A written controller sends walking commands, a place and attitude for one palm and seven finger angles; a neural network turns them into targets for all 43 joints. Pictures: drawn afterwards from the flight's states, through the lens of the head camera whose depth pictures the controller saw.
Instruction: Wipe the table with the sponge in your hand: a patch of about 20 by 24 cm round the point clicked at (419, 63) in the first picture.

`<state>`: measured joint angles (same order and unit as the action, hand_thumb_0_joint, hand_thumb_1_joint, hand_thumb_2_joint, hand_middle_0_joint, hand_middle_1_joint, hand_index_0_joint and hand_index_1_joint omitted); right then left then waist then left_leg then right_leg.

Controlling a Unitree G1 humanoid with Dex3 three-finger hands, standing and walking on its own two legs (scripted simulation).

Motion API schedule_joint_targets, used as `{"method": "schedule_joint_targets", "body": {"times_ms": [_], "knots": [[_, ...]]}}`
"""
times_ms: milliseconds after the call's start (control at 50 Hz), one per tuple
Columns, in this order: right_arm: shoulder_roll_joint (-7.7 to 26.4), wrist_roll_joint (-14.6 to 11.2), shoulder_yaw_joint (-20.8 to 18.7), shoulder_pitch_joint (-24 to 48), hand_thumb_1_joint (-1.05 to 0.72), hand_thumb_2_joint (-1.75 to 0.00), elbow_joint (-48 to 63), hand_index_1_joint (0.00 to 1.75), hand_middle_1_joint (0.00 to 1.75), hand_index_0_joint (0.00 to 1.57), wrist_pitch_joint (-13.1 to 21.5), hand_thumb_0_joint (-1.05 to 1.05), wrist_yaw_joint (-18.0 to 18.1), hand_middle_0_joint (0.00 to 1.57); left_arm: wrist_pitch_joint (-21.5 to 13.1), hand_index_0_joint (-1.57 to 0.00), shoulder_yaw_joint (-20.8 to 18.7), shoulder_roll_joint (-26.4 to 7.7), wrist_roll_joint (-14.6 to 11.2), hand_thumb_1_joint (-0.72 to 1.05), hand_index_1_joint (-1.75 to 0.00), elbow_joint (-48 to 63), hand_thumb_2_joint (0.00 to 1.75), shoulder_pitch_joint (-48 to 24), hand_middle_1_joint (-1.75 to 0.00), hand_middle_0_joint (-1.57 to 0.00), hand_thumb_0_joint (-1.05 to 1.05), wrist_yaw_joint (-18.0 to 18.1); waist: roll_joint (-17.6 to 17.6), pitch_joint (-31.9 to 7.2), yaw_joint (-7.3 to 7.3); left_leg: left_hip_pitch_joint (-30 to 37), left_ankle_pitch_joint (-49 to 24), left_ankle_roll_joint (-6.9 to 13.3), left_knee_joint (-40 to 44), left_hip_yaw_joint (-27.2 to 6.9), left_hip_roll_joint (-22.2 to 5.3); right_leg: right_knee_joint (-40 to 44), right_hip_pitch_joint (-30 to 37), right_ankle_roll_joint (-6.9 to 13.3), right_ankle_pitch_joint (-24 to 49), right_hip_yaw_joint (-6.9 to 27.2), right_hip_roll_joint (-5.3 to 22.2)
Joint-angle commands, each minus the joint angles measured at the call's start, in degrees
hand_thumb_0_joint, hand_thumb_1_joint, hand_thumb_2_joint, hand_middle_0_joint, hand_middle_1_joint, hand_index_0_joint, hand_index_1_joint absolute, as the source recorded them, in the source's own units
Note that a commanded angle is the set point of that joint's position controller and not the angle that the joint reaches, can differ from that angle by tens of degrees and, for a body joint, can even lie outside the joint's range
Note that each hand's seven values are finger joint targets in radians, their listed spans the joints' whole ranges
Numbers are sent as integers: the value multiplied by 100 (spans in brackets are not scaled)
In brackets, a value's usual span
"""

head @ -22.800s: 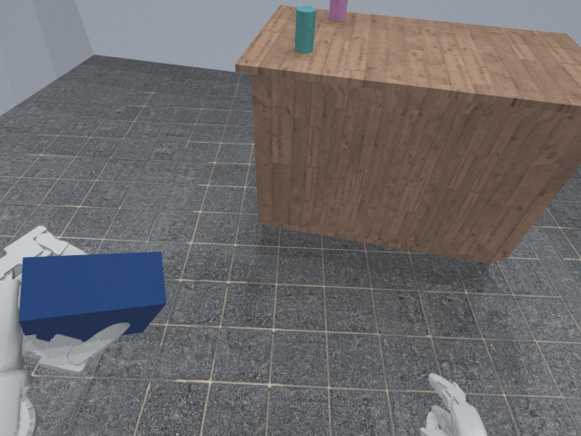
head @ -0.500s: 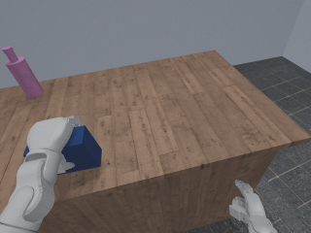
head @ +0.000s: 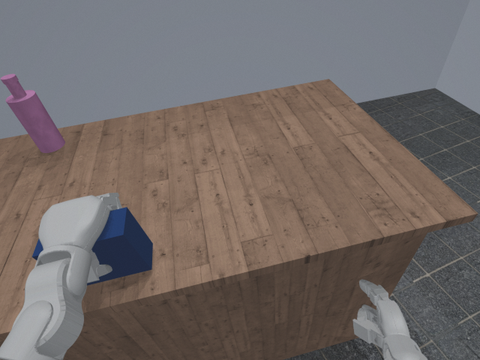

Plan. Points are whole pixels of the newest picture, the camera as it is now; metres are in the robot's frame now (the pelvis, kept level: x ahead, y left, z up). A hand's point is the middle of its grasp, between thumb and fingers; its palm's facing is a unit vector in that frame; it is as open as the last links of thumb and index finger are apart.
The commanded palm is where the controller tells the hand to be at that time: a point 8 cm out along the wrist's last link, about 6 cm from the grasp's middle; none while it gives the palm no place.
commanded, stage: lower the sponge onto the table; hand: left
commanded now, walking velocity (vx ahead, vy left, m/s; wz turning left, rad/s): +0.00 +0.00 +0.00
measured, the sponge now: (105, 254) +0.23 +0.28 +0.07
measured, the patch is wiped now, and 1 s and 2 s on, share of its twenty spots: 0.00 0.15 0.60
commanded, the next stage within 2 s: wipe forward along the first lane in 0.08 s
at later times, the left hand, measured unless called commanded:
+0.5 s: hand (97, 225) +0.27 +0.30 +0.11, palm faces +0.00 -0.02 -1.00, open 9.4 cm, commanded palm +0.24 +0.29 +0.16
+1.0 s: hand (101, 202) +0.32 +0.32 +0.11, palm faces -0.02 -0.02 -1.00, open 9.4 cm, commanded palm +0.29 +0.32 +0.14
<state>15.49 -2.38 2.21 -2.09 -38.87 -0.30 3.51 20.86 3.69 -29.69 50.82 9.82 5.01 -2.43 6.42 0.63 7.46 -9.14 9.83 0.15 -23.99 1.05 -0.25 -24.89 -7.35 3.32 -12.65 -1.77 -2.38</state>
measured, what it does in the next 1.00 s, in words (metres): stands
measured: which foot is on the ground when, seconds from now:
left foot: down 0.00-1.00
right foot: down 0.00-1.00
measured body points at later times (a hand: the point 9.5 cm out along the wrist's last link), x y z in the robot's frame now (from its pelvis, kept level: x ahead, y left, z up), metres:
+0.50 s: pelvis +0.01 +0.00 +0.00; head -0.01 -0.05 +0.45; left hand +0.26 +0.30 +0.16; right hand +0.25 -0.21 -0.09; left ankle +0.04 +0.12 -0.74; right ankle +0.02 -0.08 -0.74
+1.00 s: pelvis +0.02 +0.01 +0.00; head +0.02 -0.03 +0.45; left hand +0.31 +0.32 +0.16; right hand +0.22 -0.22 -0.11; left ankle +0.04 +0.12 -0.74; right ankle +0.02 -0.08 -0.74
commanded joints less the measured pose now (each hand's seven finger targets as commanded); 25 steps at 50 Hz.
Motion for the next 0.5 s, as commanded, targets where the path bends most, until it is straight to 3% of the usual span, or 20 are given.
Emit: {"method": "schedule_joint_targets", "body": {"times_ms": [0, 40, 60, 80, 100, 140, 180, 200, 240, 260, 280, 300, 340, 360, 380, 400, 420, 440, 480], "knots": [[477, 19, -146, 1408, -90, -90, 1058, 30, 30, 20, 379, 0, 51, 20, -81, -120, -793, -1191, 130, 10, -160, 991, 130, -1336, -160, -120, 0, 197, -293, -920, 42, 391, -422, 185, 165, -392, 229, 679, -135, 132, 62, 841, 157], [524, 27, -168, 1321, -90, -90, 988, 30, 30, 20, 341, 0, 50, 20, -94, -120, -938, -1305, 103, 10, -160, 755, 130, -1144, -160, -120, 0, 183, -532, -810, 40, 332, -406, 183, 164, -407, 222, 703, -174, 91, 81, 837, 160], [519, 5, -171, 1344, -90, -90, 985, 30, 30, 20, 317, 0, 53, 20, -114, -120, -948, -1326, 92, 10, -160, 774, 130, -1190, -160, -120, 0, 177, -476, -824, 17, 329, -396, 185, 138, -387, 235, 712, -183, 65, 82, 876, 181], [542, -9, -153, 1420, -90, -90, 975, 30, 30, 20, 334, 0, 71, 20, -117, -120, -1132, -1559, 114, 10, -160, 776, 130, -1352, -160, -120, 0, 188, -434, -770, 10, 354, -294, 182, 169, -395, 235, 754, -256, 109, -92, 1007, 137], [499, 0, -138, 1399, -90, -90, 1024, 30, 30, 20, 334, 0, 78, 20, -126, -120, -842, -1244, 116, 10, -160, 707, 130, -1421, -160, -120, 0, 167, -365, -802, -4, 310, -288, 189, 143, -355, 244, 733, -242, 96, -84, 841, 169], [526, 6, -176, 1293, -90, -90, 984, 30, 30, 20, 338, 0, 63, 20, -173, -120, -846, -1184, 94, 10, -160, 590, 130, -1209, -160, -120, 0, 168, -414, -788, 3, 317, -362, 178, 127, -367, 228, 708, -243, 83, 49, 822, 171], [538, -14, -158, 1388, -90, -90, 1009, 30, 30, 20, 347, 0, 62, 20, -195, -120, -1037, -1397, 105, 10, -160, 714, 130, -1239, -160, -120, 0, 180, -354, -879, 36, 362, -384, 183, 150, -390, 243, 678, -210, 112, 85, 942, 135], [513, -2, -162, 1301, -90, -90, 1022, 30, 30, 20, 336, 0, 76, 20, -194, -120, -859, -1190, 97, 10, -160, 579, 130, -1286, -160, -120, 0, 171, -464, -871, -11, 298, -379, 198, 125, -354, 243, 665, -209, 82, 114, 762, 152], [559, -13, -179, 1225, -90, -90, 934, 30, 30, 20, 314, 0, 92, 20, -199, -120, -832, -1201, 124, 10, -160, 259, 130, -1428, -160, -120, 0, 158, -588, -704, -75, 259, -315, 194, 124, -351, 234, 730, -350, 47, 69, 764, 150], [560, -21, -191, 1217, -90, -90, 938, 30, 30, 20, 303, 0, 104, 20, -230, -120, -853, -1240, 125, 10, -160, 304, 130, -1503, -160, -120, 0, 163, -591, -824, -70, 279, -299, 199, 121, -352, 243, 711, -297, 34, 86, 792, 169], [566, -44, -165, 1291, -90, -90, 938, 30, 30, 20, 330, 0, 120, 20, -245, -120, -1013, -1469, 141, 10, -160, 301, 130, -1643, -160, -120, 0, 177, -541, -783, -67, 310, -240, 198, 159, -374, 255, 733, -341, 78, -48, 887, 119], [531, -32, -156, 1253, -90, -90, 988, 30, 30, 20, 341, 0, 139, 20, -241, -120, -693, -1103, 115, 10, -160, 159, 130, -1717, -160, -120, 0, 147, -561, -781, -96, 262, -259, 216, 117, -317, 258, 715, -332, 52, 29, 711, 161], [586, -44, -180, 1129, -90, -90, 867, 30, 30, 20, 312, 0, 164, 20, -250, -120, -755, -1196, 129, 10, -160, -267, 130, -1765, -160, -120, 0, 125, -710, -734, -131, 227, -211, 209, 158, -346, 250, 748, -383, 22, 12, 668, 141], [580, -68, -187, 1139, -90, -90, 852, 30, 30, 20, 306, 0, 165, 20, -288, -120, -689, -1170, 145, 10, -160, -255, 130, -1977, -160, -120, 0, 114, -664, -749, -173, 225, -201, 208, 142, -325, 261, 740, -396, 4, 53, 670, 152], [583, -85, -174, 1193, -90, -90, 875, 30, 30, 20, 336, 0, 172, 20, -317, -120, -872, -1385, 157, 10, -160, -152, 130, -2077, -160, -120, 0, 131, -483, -848, -135, 306, -190, 208, 178, -351, 259, 726, -381, 63, -19, 763, 116], [552, -60, -167, 1150, -90, -90, 952, 30, 30, 20, 354, 0, 174, 20, -334, -120, -612, -1073, 120, 10, -160, -232, 130, -2077, -160, -120, 0, 105, -498, -943, -126, 250, -286, 212, 125, -313, 262, 672, -262, 59, 165, 610, 170], [568, -83, -188, 1073, -90, -90, 859, 30, 30, 20, 349, 0, 166, 20, -368, -120, -721, -1180, 151, 10, -160, -355, 130, -1996, -160, -120, 0, 101, -574, -946, -149, 281, -375, 210, 112, -339, 268, 663, -303, 39, 269, 626, 145], [592, -55, -208, 1040, -90, -90, 879, 30, 30, 20, 323, 0, 160, 20, -357, -120, -669, -1081, 122, 10, -160, -489, 130, -1819, -160, -120, 0, 80, -651, -935, -118, 230, -415, 219, 94, -316, 264, 643, -247, 26, 414, 593, 159], [601, -86, -190, 1090, -90, -90, 888, 30, 30, 20, 324, 0, 149, 20, -417, -120, -875, -1354, 125, 10, -160, -406, 130, -2013, -160, -120, 0, 82, -602, -957, -137, 247, -414, 217, 111, -338, 261, 621, -265, 53, 439, 711, 132]]}}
